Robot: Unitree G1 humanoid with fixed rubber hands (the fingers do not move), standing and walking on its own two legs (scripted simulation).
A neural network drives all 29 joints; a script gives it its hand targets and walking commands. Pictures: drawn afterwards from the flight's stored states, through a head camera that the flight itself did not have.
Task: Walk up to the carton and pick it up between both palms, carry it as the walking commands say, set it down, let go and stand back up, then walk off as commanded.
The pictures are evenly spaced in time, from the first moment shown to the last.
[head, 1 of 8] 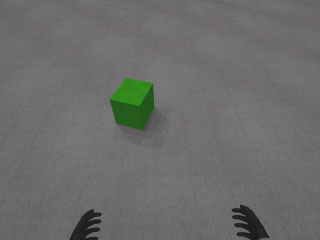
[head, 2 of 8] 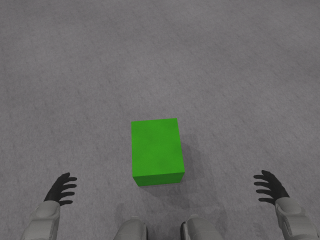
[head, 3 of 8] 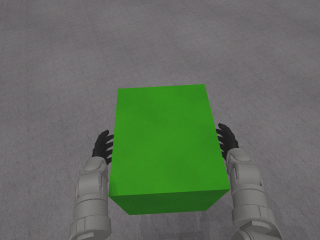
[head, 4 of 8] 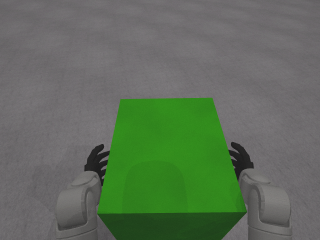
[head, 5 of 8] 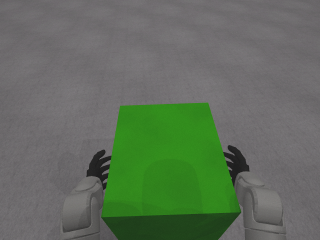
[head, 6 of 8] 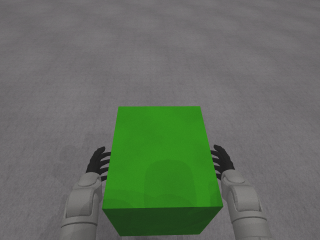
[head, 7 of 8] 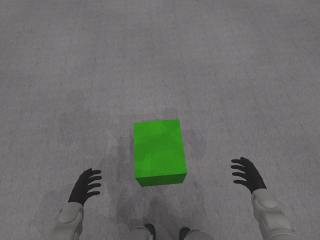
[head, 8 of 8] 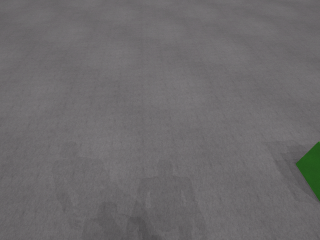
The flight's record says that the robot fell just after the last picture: no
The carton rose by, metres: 0.65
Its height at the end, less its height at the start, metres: +0.00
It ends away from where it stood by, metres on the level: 1.43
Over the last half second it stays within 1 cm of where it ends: yes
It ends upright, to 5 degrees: yes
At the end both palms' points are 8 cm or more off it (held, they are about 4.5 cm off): yes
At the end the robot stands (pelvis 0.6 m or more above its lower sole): yes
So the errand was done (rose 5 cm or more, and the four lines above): yes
